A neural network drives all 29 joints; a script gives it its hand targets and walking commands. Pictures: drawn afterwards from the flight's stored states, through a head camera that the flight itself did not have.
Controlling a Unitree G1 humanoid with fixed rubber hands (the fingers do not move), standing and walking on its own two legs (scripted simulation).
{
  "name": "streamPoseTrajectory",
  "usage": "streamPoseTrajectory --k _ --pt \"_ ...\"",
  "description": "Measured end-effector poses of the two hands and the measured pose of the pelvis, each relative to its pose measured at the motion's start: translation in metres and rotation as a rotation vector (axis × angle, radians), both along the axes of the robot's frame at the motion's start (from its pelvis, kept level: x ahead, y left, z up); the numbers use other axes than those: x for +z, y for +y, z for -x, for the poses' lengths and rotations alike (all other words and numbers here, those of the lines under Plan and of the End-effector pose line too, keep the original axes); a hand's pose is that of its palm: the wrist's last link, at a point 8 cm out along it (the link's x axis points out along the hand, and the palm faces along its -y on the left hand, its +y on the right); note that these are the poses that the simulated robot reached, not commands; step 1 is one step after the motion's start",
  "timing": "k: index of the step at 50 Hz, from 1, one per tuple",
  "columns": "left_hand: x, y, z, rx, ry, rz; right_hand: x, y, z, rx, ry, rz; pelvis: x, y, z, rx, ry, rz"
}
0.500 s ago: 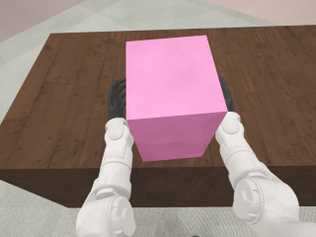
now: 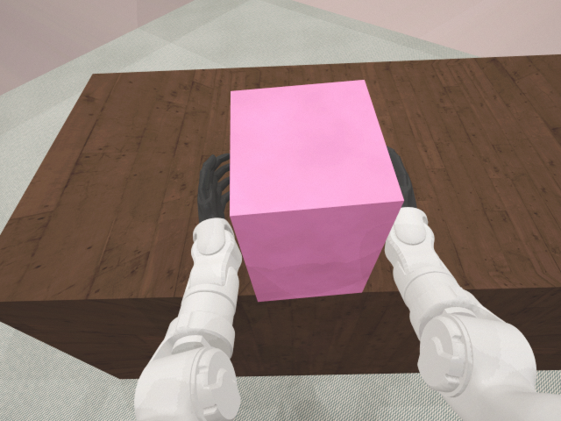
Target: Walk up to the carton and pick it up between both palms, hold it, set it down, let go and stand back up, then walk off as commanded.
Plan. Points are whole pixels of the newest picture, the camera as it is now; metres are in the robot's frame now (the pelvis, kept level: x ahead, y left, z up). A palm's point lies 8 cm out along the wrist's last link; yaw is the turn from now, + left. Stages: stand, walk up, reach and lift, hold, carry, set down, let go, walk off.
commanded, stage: reach and lift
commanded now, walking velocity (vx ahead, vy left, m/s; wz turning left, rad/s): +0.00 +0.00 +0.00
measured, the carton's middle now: (304, 204) +0.42 +0.04 +0.05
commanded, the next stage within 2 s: none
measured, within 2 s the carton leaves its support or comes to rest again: neither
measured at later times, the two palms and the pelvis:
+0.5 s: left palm (204, 194) +0.38 +0.17 +0.11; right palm (407, 189) +0.40 -0.10 +0.11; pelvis -0.01 +0.00 +0.00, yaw +0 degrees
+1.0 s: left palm (179, 142) +0.35 +0.16 +0.23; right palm (444, 139) +0.37 -0.11 +0.23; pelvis -0.03 +0.00 +0.00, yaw +0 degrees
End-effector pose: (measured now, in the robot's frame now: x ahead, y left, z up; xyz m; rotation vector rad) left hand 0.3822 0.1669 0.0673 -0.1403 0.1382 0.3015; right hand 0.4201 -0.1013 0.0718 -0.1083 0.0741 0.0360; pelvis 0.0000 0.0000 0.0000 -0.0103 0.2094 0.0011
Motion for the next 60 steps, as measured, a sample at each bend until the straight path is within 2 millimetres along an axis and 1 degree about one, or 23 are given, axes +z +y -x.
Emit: streamPoseTrajectory --k 4,9,21,27,33,41,45,48,50,53,60 --pt "0.002 -0.003 -0.002 -0.013 0.012 -0.003 0.001 -0.003 0.002 -0.013 0.013 -0.007 0.0 0.0 0.0 0.0 0.0 0.0" --pt "0.011 -0.005 -0.003 -0.038 0.017 -0.041 0.007 -0.006 0.005 -0.034 0.021 -0.051 0.0 0.0 0.0 0.0 0.0 0.0" --pt "0.037 0.0 0.002 -0.073 0.05 -0.14 0.03 -0.002 0.015 -0.056 0.049 -0.094 0.0 0.0 0.005 0.002 -0.019 -0.003" --pt "0.05 0.003 0.006 -0.091 0.072 -0.165 0.048 0.0 0.02 -0.067 0.071 -0.105 0.0 0.001 0.01 0.004 -0.047 -0.004" --pt "0.077 0.001 0.01 -0.1 0.081 -0.192 0.073 -0.001 0.026 -0.073 0.082 -0.123 0.001 0.002 0.014 0.005 -0.084 -0.004" --pt "0.126 -0.005 0.018 -0.106 0.071 -0.205 0.115 -0.007 0.037 -0.079 0.069 -0.111 0.001 0.001 0.02 0.005 -0.146 -0.005" --pt "0.147 -0.005 0.023 -0.104 0.054 -0.173 0.137 -0.008 0.043 -0.08 0.055 -0.1 0.001 0.001 0.025 0.006 -0.182 -0.005" --pt "0.158 -0.004 0.026 -0.1 0.041 -0.139 0.149 -0.006 0.046 -0.079 0.048 -0.099 0.001 0.001 0.027 0.006 -0.2 -0.005" --pt "0.161 -0.002 0.028 -0.097 0.04 -0.118 0.154 -0.005 0.047 -0.077 0.049 -0.097 0.001 0.002 0.028 0.006 -0.21 -0.006" --pt "0.159 0.0 0.029 -0.095 0.047 -0.088 0.157 -0.002 0.047 -0.078 0.062 -0.099 0.001 0.002 0.029 0.007 -0.219 -0.006" --pt "0.145 0.0 0.022 -0.109 0.087 -0.068 0.147 -0.002 0.043 -0.096 0.104 -0.094 0.001 0.005 0.028 0.011 -0.218 -0.005"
